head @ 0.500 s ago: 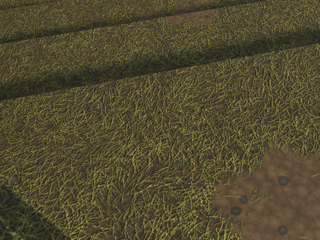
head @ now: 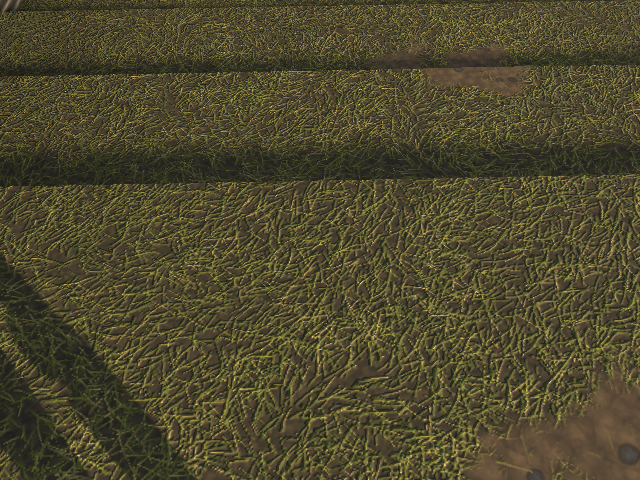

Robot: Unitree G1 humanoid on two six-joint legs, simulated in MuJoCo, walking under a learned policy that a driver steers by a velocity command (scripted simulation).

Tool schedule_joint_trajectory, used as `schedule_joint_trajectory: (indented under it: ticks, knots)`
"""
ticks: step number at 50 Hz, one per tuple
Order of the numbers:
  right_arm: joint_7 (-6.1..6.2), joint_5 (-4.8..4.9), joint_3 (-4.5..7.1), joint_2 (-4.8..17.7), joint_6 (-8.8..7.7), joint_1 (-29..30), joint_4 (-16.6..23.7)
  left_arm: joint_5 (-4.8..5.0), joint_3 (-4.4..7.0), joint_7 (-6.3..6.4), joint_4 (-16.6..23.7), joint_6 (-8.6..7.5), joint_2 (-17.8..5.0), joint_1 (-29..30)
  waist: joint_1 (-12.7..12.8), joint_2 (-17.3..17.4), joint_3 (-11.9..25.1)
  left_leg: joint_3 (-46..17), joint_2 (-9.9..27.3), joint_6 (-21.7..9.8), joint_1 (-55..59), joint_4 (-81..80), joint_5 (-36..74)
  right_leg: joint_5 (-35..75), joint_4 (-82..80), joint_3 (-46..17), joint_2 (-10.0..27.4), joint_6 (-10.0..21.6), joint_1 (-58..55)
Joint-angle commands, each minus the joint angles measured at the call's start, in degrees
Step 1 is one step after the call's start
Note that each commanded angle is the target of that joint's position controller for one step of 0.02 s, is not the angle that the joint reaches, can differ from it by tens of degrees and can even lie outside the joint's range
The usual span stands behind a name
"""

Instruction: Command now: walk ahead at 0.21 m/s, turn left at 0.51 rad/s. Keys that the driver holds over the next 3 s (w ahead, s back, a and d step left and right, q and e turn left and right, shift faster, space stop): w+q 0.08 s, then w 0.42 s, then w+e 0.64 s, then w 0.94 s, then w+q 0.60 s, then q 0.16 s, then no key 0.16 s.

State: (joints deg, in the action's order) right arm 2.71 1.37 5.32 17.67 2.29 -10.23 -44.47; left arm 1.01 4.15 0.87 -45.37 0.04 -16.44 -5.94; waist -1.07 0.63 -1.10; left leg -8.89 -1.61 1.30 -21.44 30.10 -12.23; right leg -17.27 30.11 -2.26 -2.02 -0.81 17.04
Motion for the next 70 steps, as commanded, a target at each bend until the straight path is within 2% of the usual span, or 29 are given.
schedule_joint_trajectory:
  ticks: [1, 2, 4, 9, 18, 20, 22, 23, 24, 25, 26, 27, 29, 31, 36, 44, 47, 49, 50, 51, 52, 53, 54, 55, 59, 60, 61, 64, 70]
  knots:
    - [-0.34, -0.13, -0.2, 0.46, -1.07, 3.03, 5.91, -1.6, 3.45, 0.41, 0.51, -0.43, -12.43, -12.49, 5.1, -12.11, 7.07, 1.7, -3.71, -2.86, -22.11, 15.97, -22.74, -18.95, -17.41, -24.59, 20.8, 9.02, -21.65]
    - [-0.61, 0.12, 0.61, 4.19, -2.43, 5.54, 8.39, -4.22, 3.45, -0.16, 1.5, -1.74, -14.1, -10.12, 4.58, -13.79, 1.92, -2.36, 0.03, -3.04, -26.4, 24.17, -19.06, -27.14, -22.73, -37.22, 27.12, 15.04, -13.21]
    - [-1.02, -0.25, 2.22, 8.51, -2.87, 1.84, 5.57, -1.87, 2.01, 0.67, 3.02, -3.55, -8.14, -2.81, 0.57, -9.39, -2.44, -2.16, 2.49, -2.42, -27.51, 29.96, -9.25, -20.89, -22.55, -25.14, 21.12, 11.06, -12.75]
    - [-1.93, -0.36, 0.78, 2.75, -4.61, 2.39, 4.01, -1.41, 1.14, 0.34, -0.8, -5.4, -5.35, -10.91, 3.42, -6.04, -2.26, 0.79, 3.27, -0.51, -25.99, 29.89, 3.2, -1.99, -23.44, -9.48, 15.75, 9.73, -15.27]
    - [-4.35, 0.08, -1.49, 0.45, -5.9, 13.38, 8.84, 0.22, 1.79, -0.48, -4.75, -4.43, -9.11, -17.31, 7.03, -7.88, -4.73, 10.68, 4.74, -0.51, -14.19, 5.24, 5.48, 9.66, -22.79, -1.47, 16.83, 10.98, -14.89]
    - [-4.85, 0.41, -1.38, 1.45, -6.11, 13.38, 9.46, 0.81, 2.0, -0.67, -5.66, -3.98, -9.65, -17.91, 6.0, -8.76, -5.05, 11.01, 4.16, -2.68, -11.05, 1.98, 2.88, 12.51, -21.26, -1.99, 18.58, 10.75, -16.19]
    - [-4.89, 0.22, -0.22, 3.62, -6.31, 6.43, 7.69, 1.22, 2.16, -0.56, -5.92, -3.47, -10.59, -15.97, 0.69, -8.62, -1.34, 12.77, 1.69, -5.44, 0.74, -2.39, 3.86, 27.81, -13.73, 0.22, 18.1, 9.04, -15.65]
    - [-4.45, 0.13, 1.33, 6.33, -6.24, -2.5, 4.58, 1.04, 1.7, -0.44, -6.06, -3.44, -9.36, -16.04, -3.26, -6.44, 4.46, 13.08, 0.48, -7.23, 13.61, -3.67, 4.73, 35.72, -3.03, 3.61, 15.06, 7.29, -12.72]
    - [-3.68, -0.36, 2.65, 9.99, -5.94, -13.54, 2.23, -0.29, 0.49, -0.37, -4.6, -3.7, -6.7, -15.29, -7.83, -0.51, 13.13, 2.41, 9.54, -10.42, 31.41, -2.23, 2.39, 24.82, 14.37, 6.21, 12.21, 4.66, -0.97]
    - [-3.54, -0.65, 3.35, 15.33, -5.73, -16.52, 1.22, -0.97, -1.65, -0.69, -2.39, -4.96, 0.26, -19.22, -4.83, 16.19, 19.54, -25.83, 23.74, -19.27, 46.27, -9.5, -8.69, -11.07, 34.44, 5.63, 1.78, 1.23, 20.59]
    - [-3.56, -0.97, 1.83, 9.67, -6.06, -15.58, 1.7, 0.76, -0.16, -0.9, -3.2, -6.18, -5.33, -16.21, -6.6, 10.48, 18.01, -30.24, 24.47, -19.07, 42.49, -14.27, -14.08, -15.17, 42.62, -3.06, 3.44, 1.78, 26.47]
    - [-3.56, -1.18, 0.85, 7.13, -6.47, -11.35, 2.03, 2.19, 0.66, -1.17, -1.73, -6.7, -7.9, -12.27, -5.43, 8.97, 10.2, -21.32, 22.65, -16.46, 35.87, -14.86, -11.32, -10.33, 43.98, -3.15, 6.14, 3.14, 29.51]
    - [-3.77, -1.31, -0.29, 3.17, -7.03, -4.54, 2.54, 1.12, 0.76, -0.79, -2.0, -6.19, -6.6, -10.22, -1.95, 5.2, 3.28, -8.9, 17.86, -13.73, 23.12, -18.16, -2.62, -1.26, 38.46, -2.26, 9.99, 3.08, 25.45]
    - [-3.84, -1.96, -0.46, 1.78, -7.95, -1.99, 2.07, 0.92, 0.71, -0.86, -2.97, -4.51, -4.37, -12.51, 0.91, 6.24, 1.41, -1.93, 15.63, -12.39, 16.35, -21.39, 3.46, 3.03, 36.11, -3.17, 10.96, 2.64, 19.78]
    - [-3.07, -2.54, 0.18, 3.49, -9.15, -3.43, -0.46, 0.52, 0.52, -0.9, -1.07, -2.87, -2.46, -8.61, 1.6, 2.86, -2.19, 8.34, 15.27, -12.26, 14.38, -23.94, 14.89, 13.61, 26.86, -5.31, 9.38, 1.02, 24.26]
    - [-1.79, -1.01, 0.82, 6.46, -7.5, -8.75, -3.62, 0.09, -1.05, -3.88, 5.72, -3.4, -0.94, 6.03, -3.04, 0.64, -5.68, 17.89, 16.95, -9.78, 24.52, -22.08, 22.15, 20.49, 6.45, 2.52, 7.26, 3.6, 24.41]
    - [-1.25, -0.63, 1.35, 8.57, -5.9, -8.17, -3.41, 0.26, -0.14, -4.84, 7.8, -3.17, -3.02, 5.36, -0.75, 3.22, -2.35, 20.09, 17.81, -8.16, 29.52, -13.13, 45.66, 11.82, 5.45, 7.14, 3.3, 6.31, 19.09]
    - [-0.7, -0.64, 1.6, 10.03, -4.76, -7.24, -2.86, 0.55, 1.94, -4.69, 6.36, -2.76, -6.81, -4.48, 5.14, 5.07, 4.19, 21.17, 16.77, -6.59, 28.24, 2.43, 59.37, 7.32, 5.14, 9.52, -1.18, 9.17, 5.28]
    - [-0.42, -0.5, 1.29, 9.85, -4.76, -6.33, -2.24, 0.58, 3.87, -3.83, 4.21, -2.51, -10.31, -13.95, 10.27, 3.22, 8.87, 22.07, 14.42, -4.45, 19.78, 16.18, 52.54, 10.51, 1.07, 6.84, -1.85, 11.68, -10.35]
    - [-1.04, -2.31, -0.67, 3.66, -5.89, -10.86, 0.17, 0.48, 5.56, -2.58, 3.28, -2.06, -16.78, -19.2, 7.96, -9.88, 15.46, 21.24, 7.56, -0.87, -4.09, 38.2, 13.07, 8.84, 1.25, -17.53, 12.38, 19.6, -33.36]
    - [-2.07, -1.74, -2.11, 1.39, -8.42, -10.76, 1.55, 0.58, 4.81, -2.72, 4.91, -2.71, -16.53, -18.04, 6.0, -11.72, 23.93, 8.25, -2.27, 0.17, -17.85, 51.15, -21.96, 0.28, -9.83, -46.17, 21.72, 27.81, -42.66]
    - [-2.99, 0.61, -0.85, 5.91, -10.24, -3.22, 3.18, -0.08, 3.52, -2.8, 4.91, -3.15, -12.17, -17.62, 8.96, -6.58, 19.37, 2.33, 1.39, -1.39, -24.13, 52.55, -18.44, -0.2, -13.08, -40.59, 20.21, 23.94, -40.03]
    - [-3.19, 1.31, -1.09, 5.8, -11.05, -0.57, 4.35, -0.03, 2.96, -2.76, 4.97, -3.61, -10.04, -14.74, 7.37, -3.86, 12.01, 3.1, 3.99, -2.66, -25.1, 48.38, -13.52, 2.46, -13.4, -32.34, 18.09, 21.49, -31.89]
    - [-2.79, 0.19, -0.99, 5.36, -11.19, -0.44, 3.87, 0.2, 2.38, -2.73, 5.63, -3.8, -8.26, -10.61, 4.23, 0.43, 6.97, 3.56, 6.37, -2.56, -22.2, 42.53, -10.06, 7.63, -13.98, -26.0, 15.45, 19.48, -22.42]
    - [-2.51, -1.88, -0.49, 4.5, -8.59, -3.82, 3.08, -0.64, 1.59, -1.73, 7.61, -4.03, -6.3, -5.73, -0.44, -2.12, 3.29, 5.36, 8.93, 0.66, -12.58, 32.45, -4.01, 21.15, -17.92, -15.54, 11.21, 18.72, -5.99]
    - [-4.71, -9.32, -4.4, -3.07, -7.72, -6.82, 2.09, -5.65, -0.16, -3.41, 4.1, -7.09, -2.64, -11.66, -0.41, -7.42, 3.91, 4.97, 8.72, 0.46, -12.35, 34.47, 1.21, 11.31, -17.93, -10.83, 8.84, 16.82, -3.33]
    - [-5.47, -8.94, -4.15, -1.75, -6.86, -5.89, 1.7, -5.86, 0.31, -4.42, 4.02, -8.1, -3.17, -12.73, 0.97, -4.84, 0.23, 6.12, 8.57, 0.77, -15.07, 32.57, 4.43, 8.36, -18.84, -10.26, 8.15, 16.0, -0.77]
    - [-5.6, -6.24, -4.59, 1.36, -6.07, 3.2, 4.04, -5.18, 0.18, -5.89, 4.5, -8.87, -5.77, -13.13, 3.24, -3.27, -0.36, 7.36, 8.67, 1.81, -15.68, 19.47, 13.85, 10.82, -18.06, -9.54, 8.37, 15.76, 0.86]
    - [-5.33, -5.32, -6.57, 1.94, -6.33, 12.26, 7.05, -5.41, 0.32, -7.12, 1.13, -7.28, -7.91, -19.89, 6.2, -4.5, -1.87, 8.32, 5.14, -0.61, -16.04, 2.9, 16.12, 17.74, -15.07, -13.74, 13.7, 17.27, -11.49]
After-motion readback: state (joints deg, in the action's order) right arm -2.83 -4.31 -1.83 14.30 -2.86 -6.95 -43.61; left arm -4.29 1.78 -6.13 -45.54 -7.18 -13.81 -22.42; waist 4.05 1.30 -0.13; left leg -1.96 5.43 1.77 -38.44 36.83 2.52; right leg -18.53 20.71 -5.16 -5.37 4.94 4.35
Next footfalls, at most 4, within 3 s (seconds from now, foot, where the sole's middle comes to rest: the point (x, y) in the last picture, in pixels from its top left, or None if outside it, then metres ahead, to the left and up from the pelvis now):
0.48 left None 0.25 0.19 -0.77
1.00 right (341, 422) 0.58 -0.01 -0.77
1.50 left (272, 284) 0.94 0.14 -0.77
2.06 right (375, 207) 1.19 -0.13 -0.77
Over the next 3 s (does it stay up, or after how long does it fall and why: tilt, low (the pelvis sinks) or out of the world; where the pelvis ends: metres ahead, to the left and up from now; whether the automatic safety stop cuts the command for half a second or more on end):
stays up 1.60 -0.04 -0.17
